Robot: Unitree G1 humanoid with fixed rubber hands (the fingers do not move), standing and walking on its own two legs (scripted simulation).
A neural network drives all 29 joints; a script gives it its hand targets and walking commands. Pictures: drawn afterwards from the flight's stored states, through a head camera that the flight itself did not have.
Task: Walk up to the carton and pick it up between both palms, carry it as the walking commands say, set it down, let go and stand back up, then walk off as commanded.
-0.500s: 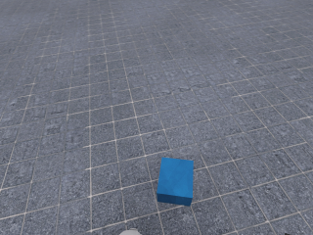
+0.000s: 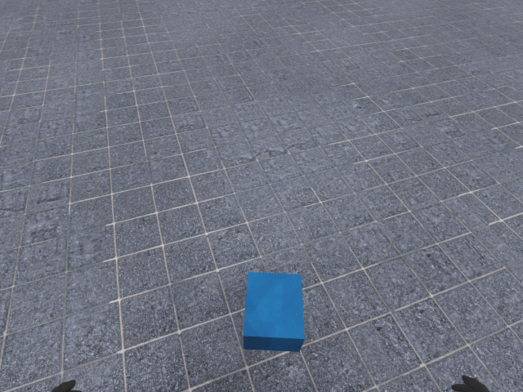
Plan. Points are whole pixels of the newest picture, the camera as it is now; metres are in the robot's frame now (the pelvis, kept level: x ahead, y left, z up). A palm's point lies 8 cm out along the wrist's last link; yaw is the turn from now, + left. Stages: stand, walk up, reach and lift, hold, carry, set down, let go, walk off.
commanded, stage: walk up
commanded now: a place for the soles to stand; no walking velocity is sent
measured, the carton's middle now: (273, 311) +0.52 -0.03 -0.68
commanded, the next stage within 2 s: reach and lift in 1.38 s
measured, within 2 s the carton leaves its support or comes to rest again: neither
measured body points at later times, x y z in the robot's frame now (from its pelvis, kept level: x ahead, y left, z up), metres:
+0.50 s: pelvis +0.03 -0.01 +0.02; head +0.03 -0.02 +0.47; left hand +0.17 +0.31 -0.08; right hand +0.10 -0.37 -0.08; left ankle +0.04 +0.13 -0.71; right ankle +0.02 -0.14 -0.71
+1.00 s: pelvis +0.09 -0.01 +0.02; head +0.11 -0.01 +0.47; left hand +0.25 +0.29 -0.09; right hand +0.19 -0.35 -0.08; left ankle +0.10 +0.11 -0.71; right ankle +0.04 -0.14 -0.71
